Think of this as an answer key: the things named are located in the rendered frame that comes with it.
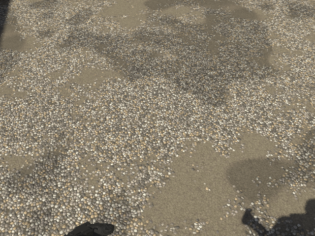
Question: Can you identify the left robot hand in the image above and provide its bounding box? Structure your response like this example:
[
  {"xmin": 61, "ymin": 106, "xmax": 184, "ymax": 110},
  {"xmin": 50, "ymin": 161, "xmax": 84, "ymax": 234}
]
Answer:
[{"xmin": 64, "ymin": 221, "xmax": 114, "ymax": 236}]

